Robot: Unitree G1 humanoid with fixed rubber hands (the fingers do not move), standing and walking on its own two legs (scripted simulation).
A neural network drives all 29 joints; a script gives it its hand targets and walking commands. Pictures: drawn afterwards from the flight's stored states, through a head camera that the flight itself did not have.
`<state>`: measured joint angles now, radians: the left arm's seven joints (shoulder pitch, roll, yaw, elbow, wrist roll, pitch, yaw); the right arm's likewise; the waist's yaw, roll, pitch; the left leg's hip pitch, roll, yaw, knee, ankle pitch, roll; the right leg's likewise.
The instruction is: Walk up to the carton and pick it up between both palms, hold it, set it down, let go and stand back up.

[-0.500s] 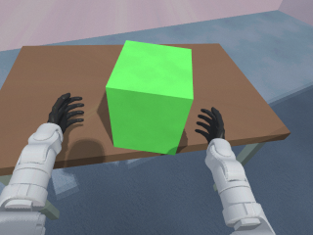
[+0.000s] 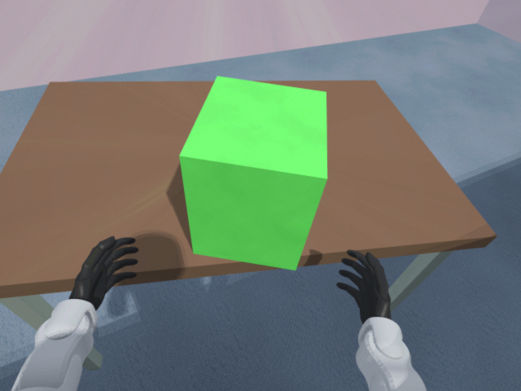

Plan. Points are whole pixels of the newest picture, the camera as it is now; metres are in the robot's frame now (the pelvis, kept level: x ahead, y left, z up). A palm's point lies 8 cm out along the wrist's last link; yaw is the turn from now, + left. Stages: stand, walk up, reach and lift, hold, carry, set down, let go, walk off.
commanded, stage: set down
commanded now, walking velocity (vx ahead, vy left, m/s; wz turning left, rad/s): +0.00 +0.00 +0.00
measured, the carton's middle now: (257, 175) +0.49 +0.04 +0.05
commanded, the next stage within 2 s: let go in 1.48 s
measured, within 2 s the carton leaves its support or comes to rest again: neither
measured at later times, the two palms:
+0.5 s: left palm (99, 325) +0.21 +0.25 -0.02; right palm (383, 343) +0.22 -0.18 -0.02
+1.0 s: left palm (117, 364) +0.17 +0.22 -0.06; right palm (401, 381) +0.18 -0.22 -0.06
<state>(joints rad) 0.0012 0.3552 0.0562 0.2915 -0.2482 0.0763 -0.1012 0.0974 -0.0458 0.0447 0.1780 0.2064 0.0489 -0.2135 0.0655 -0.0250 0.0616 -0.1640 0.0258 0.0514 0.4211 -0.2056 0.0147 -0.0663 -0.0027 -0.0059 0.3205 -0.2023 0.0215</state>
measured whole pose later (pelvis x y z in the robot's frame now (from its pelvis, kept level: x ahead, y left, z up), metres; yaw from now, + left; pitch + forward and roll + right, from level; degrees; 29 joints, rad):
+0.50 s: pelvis +0.01 -0.01 +0.00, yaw +0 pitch -4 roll -1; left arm 0.13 0.34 0.01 0.35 -0.23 0.02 -0.09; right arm 0.19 -0.06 0.04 0.32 0.15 -0.02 -0.16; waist 0.05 -0.01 0.07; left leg -0.13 0.03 0.05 0.41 -0.21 0.00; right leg -0.06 0.00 0.00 0.35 -0.23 0.01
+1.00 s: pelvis +0.01 -0.02 +0.00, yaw +0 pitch -4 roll +0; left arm 0.23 0.26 0.00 0.45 -0.10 0.05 -0.04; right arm 0.22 -0.11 0.01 0.56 0.04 -0.16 -0.06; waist 0.03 0.00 0.07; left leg -0.10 0.03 0.05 0.37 -0.20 -0.01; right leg -0.04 0.01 0.00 0.36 -0.24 -0.01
